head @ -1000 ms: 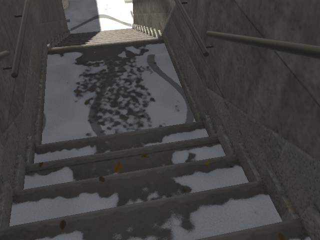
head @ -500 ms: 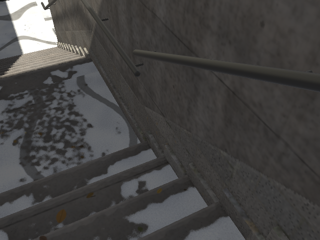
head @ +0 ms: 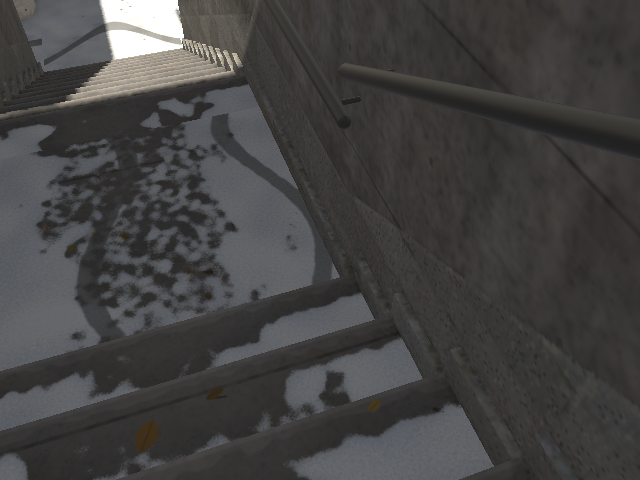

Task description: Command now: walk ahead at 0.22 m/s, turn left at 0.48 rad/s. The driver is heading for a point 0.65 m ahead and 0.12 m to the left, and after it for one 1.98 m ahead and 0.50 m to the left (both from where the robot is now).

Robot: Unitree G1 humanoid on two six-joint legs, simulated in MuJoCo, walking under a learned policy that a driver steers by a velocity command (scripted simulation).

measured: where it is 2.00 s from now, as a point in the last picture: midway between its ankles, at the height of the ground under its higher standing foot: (283, 396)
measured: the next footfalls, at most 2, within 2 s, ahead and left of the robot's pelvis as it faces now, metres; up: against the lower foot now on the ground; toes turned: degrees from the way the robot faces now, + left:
right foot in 0.02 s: +0.12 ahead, -0.14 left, +0.00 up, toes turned +3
left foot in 0.34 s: +0.23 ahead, +0.17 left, -0.17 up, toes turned +16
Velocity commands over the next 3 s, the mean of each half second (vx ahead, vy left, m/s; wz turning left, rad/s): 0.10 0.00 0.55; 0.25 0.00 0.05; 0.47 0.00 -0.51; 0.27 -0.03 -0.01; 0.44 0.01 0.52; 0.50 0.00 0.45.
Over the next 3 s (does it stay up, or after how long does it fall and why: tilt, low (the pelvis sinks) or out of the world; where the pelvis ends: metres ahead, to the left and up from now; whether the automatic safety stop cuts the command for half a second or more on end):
stays up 1.30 0.32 -0.67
